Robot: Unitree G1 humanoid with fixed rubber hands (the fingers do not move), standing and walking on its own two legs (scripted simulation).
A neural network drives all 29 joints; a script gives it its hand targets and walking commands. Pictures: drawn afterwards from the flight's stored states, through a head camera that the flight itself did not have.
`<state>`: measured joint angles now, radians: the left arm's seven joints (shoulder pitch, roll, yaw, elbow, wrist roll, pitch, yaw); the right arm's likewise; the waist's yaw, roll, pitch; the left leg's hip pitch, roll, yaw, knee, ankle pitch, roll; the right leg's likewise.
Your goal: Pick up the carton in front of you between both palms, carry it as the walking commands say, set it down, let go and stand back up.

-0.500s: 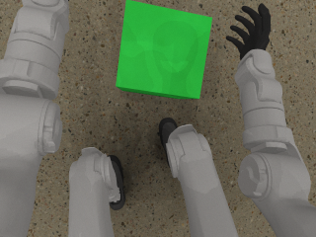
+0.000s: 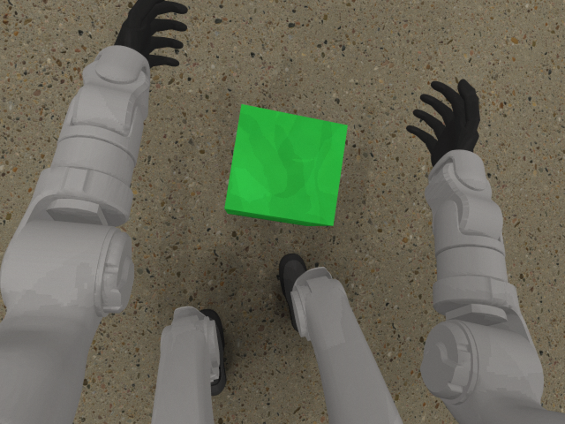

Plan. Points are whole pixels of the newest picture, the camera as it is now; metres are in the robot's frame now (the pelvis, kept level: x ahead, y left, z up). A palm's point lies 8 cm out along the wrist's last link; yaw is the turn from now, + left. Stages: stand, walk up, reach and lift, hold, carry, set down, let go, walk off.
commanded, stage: set down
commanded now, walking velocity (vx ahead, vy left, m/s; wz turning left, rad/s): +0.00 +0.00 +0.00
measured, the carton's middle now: (279, 175) +0.46 -0.13 -0.46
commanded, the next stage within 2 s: let go in 0.06 s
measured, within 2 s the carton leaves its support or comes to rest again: neither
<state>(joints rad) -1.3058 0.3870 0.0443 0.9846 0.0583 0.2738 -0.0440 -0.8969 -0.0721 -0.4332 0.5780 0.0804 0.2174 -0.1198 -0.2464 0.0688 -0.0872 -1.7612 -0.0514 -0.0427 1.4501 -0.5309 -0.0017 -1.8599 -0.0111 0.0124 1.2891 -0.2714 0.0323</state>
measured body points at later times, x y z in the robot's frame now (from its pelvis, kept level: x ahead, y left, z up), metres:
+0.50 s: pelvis +0.04 -0.02 +0.12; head +0.25 -0.02 +0.52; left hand +0.44 +0.13 +0.01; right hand +0.34 -0.27 +0.03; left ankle +0.04 +0.11 -0.55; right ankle +0.13 -0.13 -0.55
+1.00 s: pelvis +0.11 -0.01 +0.18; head +0.18 -0.01 +0.63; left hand +0.34 +0.20 +0.09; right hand +0.27 -0.25 +0.11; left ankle +0.04 +0.11 -0.55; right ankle +0.13 -0.13 -0.55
